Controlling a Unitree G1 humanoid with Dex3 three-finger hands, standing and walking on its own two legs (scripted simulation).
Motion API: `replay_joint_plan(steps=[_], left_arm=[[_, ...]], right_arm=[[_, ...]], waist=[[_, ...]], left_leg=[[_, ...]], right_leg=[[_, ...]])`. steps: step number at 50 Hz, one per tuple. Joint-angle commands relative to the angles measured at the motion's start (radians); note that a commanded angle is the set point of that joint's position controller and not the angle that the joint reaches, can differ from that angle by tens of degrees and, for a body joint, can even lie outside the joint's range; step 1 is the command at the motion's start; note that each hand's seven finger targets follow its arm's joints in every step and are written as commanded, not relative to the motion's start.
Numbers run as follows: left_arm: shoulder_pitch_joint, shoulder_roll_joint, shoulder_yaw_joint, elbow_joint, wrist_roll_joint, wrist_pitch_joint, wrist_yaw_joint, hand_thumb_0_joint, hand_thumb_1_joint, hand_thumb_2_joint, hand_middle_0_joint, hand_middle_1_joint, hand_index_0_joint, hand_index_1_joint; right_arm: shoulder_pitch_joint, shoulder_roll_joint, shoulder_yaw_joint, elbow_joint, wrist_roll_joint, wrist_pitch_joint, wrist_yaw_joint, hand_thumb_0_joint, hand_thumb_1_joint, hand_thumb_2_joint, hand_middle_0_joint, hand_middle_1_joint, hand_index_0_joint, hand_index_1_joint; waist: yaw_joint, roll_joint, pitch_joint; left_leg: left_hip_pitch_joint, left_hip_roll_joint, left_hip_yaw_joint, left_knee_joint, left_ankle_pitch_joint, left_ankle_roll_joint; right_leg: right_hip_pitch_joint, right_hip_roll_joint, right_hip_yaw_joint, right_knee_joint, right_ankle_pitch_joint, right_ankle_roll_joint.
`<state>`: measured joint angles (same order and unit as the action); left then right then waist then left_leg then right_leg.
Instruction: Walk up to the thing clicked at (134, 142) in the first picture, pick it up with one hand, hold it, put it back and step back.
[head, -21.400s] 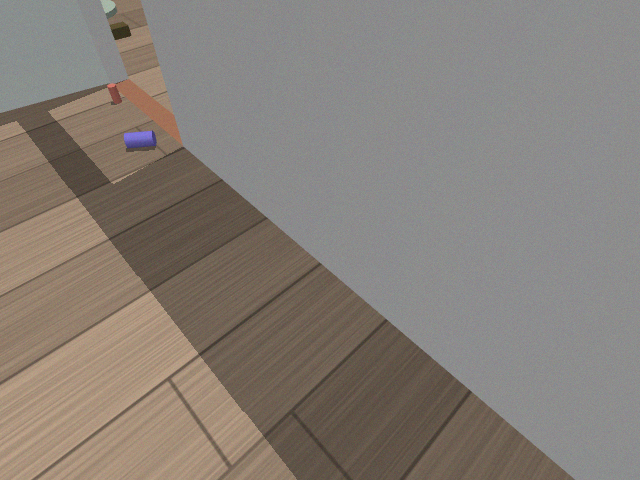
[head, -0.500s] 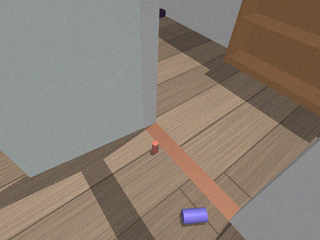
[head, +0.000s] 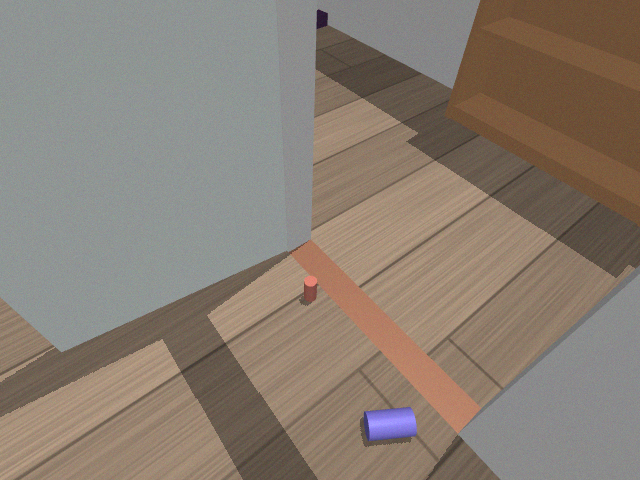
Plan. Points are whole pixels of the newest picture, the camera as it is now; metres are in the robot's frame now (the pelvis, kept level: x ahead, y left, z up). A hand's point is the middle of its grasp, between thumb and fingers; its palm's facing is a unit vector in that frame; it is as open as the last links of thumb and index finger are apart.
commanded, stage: stand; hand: right
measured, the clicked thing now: (389, 423) +0.38 -0.23 -0.74
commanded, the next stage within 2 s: none
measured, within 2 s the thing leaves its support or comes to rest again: neither
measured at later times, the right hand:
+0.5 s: hand out of the picture +0.07 -0.25 -0.15, palm faces -0.03 +0.94 -0.35, open 7.4 cm
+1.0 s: hand out of the picture +0.07 -0.25 -0.16, palm faces -0.04 +0.94 -0.34, open 7.4 cm
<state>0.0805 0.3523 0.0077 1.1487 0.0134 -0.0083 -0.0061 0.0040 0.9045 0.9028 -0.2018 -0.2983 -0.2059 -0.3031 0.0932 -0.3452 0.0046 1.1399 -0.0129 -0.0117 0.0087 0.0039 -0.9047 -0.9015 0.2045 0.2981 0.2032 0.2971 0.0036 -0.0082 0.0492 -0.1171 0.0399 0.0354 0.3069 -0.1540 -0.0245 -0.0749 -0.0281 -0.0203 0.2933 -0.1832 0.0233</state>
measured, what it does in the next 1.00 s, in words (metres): stands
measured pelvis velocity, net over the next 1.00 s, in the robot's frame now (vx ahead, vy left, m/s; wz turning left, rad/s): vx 0.00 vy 0.01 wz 0.00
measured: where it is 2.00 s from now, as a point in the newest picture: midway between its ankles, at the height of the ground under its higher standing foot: outside the picture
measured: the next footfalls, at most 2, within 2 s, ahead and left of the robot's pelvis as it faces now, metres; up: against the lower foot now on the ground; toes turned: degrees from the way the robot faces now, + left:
none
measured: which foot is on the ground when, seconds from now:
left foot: down 0.00-1.00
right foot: down 0.00-1.00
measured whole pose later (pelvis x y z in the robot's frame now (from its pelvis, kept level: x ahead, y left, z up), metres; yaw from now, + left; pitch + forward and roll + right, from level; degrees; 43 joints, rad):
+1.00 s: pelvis +0.00 +0.01 +0.00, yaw +0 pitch -2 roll +0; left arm 0.12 0.36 0.00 1.14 0.01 -0.01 -0.01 0.00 0.90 0.90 -0.20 -0.30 -0.21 -0.30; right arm 0.12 -0.35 0.01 1.13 -0.01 -0.01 0.01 0.00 -0.90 -0.90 0.20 0.30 0.20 0.30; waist 0.00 -0.01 0.05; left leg -0.13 0.03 0.04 0.32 -0.15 -0.01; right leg -0.08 -0.04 -0.02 0.31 -0.18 0.03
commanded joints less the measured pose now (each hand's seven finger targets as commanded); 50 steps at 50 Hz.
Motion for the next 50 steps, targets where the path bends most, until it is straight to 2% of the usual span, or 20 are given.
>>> replay_joint_plan(steps=[1, 3, 5, 8, 21, 26, 31, 37, 41, 47, 50], left_arm=[[-0.028, 0.207, 0.033, -0.059, -0.003, -0.018, 0.009, 0.000, 0.900, 0.900, -0.200, -0.300, -0.200, -0.300], [-0.035, 0.208, 0.034, -0.060, -0.004, -0.018, 0.008, 0.000, 0.900, 0.900, -0.200, -0.300, -0.200, -0.300], [-0.031, 0.211, 0.035, -0.063, -0.001, -0.020, 0.009, 0.000, 0.900, 0.900, -0.200, -0.300, -0.200, -0.300], [-0.033, 0.213, 0.038, -0.064, -0.001, -0.020, 0.010, 0.000, 0.900, 0.900, -0.200, -0.300, -0.200, -0.300], [-0.012, 0.213, 0.036, -0.065, -0.002, -0.016, 0.007, 0.000, 0.900, 0.900, -0.200, -0.300, -0.200, -0.300], [-0.010, 0.212, 0.036, -0.068, 0.000, -0.018, 0.008, 0.000, 0.900, 0.900, -0.200, -0.300, -0.200, -0.300], [0.000, 0.210, 0.035, -0.065, -0.001, -0.016, 0.007, 0.000, 0.900, 0.900, -0.200, -0.300, -0.200, -0.300], [0.006, 0.214, 0.036, -0.068, -0.001, -0.016, 0.006, 0.000, 0.900, 0.900, -0.200, -0.300, -0.200, -0.300], [0.007, 0.213, 0.034, -0.073, 0.000, -0.018, 0.009, 0.000, 0.900, 0.900, -0.200, -0.300, -0.200, -0.300], [0.001, 0.216, 0.034, -0.068, -0.002, -0.018, 0.010, 0.000, 0.900, 0.900, -0.200, -0.300, -0.200, -0.300], [0.006, 0.215, 0.034, -0.069, -0.002, -0.017, 0.009, 0.000, 0.900, 0.900, -0.200, -0.300, -0.200, -0.300]], right_arm=[[-0.047, -0.217, -0.041, -0.061, 0.005, -0.018, -0.017, 0.000, -0.900, -0.900, 0.200, 0.300, 0.200, 0.300], [-0.035, -0.215, -0.039, -0.061, 0.005, -0.018, -0.016, 0.000, -0.900, -0.900, 0.200, 0.300, 0.200, 0.300], [-0.040, -0.220, -0.042, -0.067, 0.005, -0.020, -0.016, 0.000, -0.900, -0.900, 0.200, 0.300, 0.200, 0.300], [-0.035, -0.224, -0.042, -0.066, 0.004, -0.020, -0.017, 0.000, -0.900, -0.900, 0.200, 0.300, 0.200, 0.300], [-0.028, -0.225, -0.041, -0.068, 0.005, -0.020, -0.017, 0.000, -0.900, -0.900, 0.200, 0.300, 0.200, 0.300], [-0.028, -0.225, -0.043, -0.073, 0.003, -0.022, -0.016, 0.000, -0.900, -0.900, 0.200, 0.300, 0.200, 0.300], [-0.028, -0.226, -0.043, -0.070, 0.006, -0.020, -0.016, 0.000, -0.900, -0.900, 0.200, 0.300, 0.200, 0.300], [-0.020, -0.226, -0.042, -0.072, 0.004, -0.020, -0.014, 0.000, -0.900, -0.900, 0.200, 0.300, 0.200, 0.300], [-0.021, -0.225, -0.044, -0.075, 0.003, -0.021, -0.014, 0.000, -0.900, -0.900, 0.200, 0.300, 0.200, 0.300], [-0.015, -0.223, -0.041, -0.073, 0.004, -0.018, -0.014, 0.000, -0.900, -0.900, 0.200, 0.300, 0.200, 0.300], [-0.013, -0.224, -0.040, -0.074, 0.003, -0.019, -0.014, 0.000, -0.900, -0.900, 0.200, 0.300, 0.200, 0.300]], waist=[[0.003, 0.016, -0.065], [-0.002, 0.017, -0.063], [-0.002, 0.008, -0.090], [-0.002, 0.015, -0.098], [-0.003, 0.017, -0.062], [-0.004, 0.012, -0.075], [-0.002, 0.019, -0.045], [-0.004, 0.012, -0.043], [-0.001, 0.012, -0.068], [-0.007, 0.010, -0.052], [-0.003, 0.018, -0.065]], left_leg=[[0.033, 0.105, -0.089, -0.043, 0.122, 0.032], [0.008, 0.103, -0.088, -0.048, 0.094, 0.032], [0.034, 0.107, -0.090, -0.034, 0.141, 0.036], [0.029, 0.108, -0.089, -0.030, 0.152, 0.038], [0.012, 0.103, -0.091, -0.047, 0.079, 0.039], [0.021, 0.106, -0.095, -0.041, 0.114, 0.040], [0.003, 0.098, -0.095, -0.053, 0.050, 0.040], [0.004, 0.098, -0.101, -0.059, 0.021, 0.039], [0.023, 0.103, -0.100, -0.037, 0.104, 0.041], [0.002, 0.096, -0.095, -0.040, 0.061, 0.041], [0.009, 0.100, -0.096, -0.038, 0.088, 0.043]], right_leg=[[-0.028, -0.111, 0.078, -0.045, 0.122, -0.026], [-0.014, -0.111, 0.080, -0.046, 0.104, -0.027], [-0.009, -0.117, 0.076, -0.039, 0.148, -0.029], [0.007, -0.118, 0.076, -0.032, 0.158, -0.027], [-0.017, -0.116, 0.082, -0.043, 0.092, -0.031], [-0.016, -0.116, 0.079, -0.035, 0.105, -0.032], [-0.032, -0.112, 0.080, -0.045, 0.066, -0.028], [-0.044, -0.110, 0.081, -0.043, 0.037, -0.033], [-0.029, -0.116, 0.081, -0.040, 0.089, -0.034], [-0.027, -0.115, 0.084, -0.042, 0.078, -0.029], [-0.020, -0.116, 0.080, -0.039, 0.093, -0.031]])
